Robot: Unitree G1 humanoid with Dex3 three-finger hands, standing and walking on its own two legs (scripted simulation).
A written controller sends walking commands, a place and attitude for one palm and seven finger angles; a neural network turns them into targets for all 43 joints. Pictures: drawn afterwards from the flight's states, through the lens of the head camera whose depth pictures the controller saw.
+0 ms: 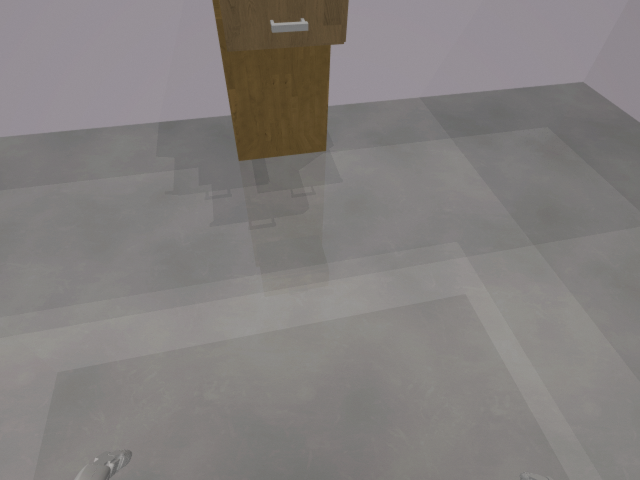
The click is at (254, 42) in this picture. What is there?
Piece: drawer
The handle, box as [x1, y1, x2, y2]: [270, 18, 307, 32]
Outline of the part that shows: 307,22 303,18 301,18 300,22 274,23 272,20 270,20 272,32 307,30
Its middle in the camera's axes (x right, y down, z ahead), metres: -0.11 -0.70 +1.25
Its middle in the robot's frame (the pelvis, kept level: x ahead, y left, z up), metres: +1.40 +0.18 +0.00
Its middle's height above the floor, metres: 0.76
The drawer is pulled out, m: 0.30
